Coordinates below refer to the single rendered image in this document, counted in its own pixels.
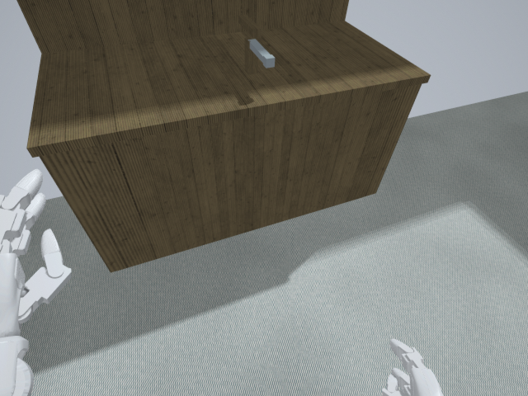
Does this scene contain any robot left hand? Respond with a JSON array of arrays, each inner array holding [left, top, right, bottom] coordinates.
[[0, 169, 71, 337]]

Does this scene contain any tap lever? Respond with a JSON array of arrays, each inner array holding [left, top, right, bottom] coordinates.
[[248, 39, 275, 68]]

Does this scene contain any robot right hand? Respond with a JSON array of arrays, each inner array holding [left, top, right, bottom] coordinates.
[[382, 339, 443, 396]]

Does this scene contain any counter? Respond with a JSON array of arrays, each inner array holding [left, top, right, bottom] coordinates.
[[17, 0, 431, 272]]

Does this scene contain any robot left forearm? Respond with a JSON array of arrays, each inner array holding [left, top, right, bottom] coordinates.
[[0, 336, 34, 396]]

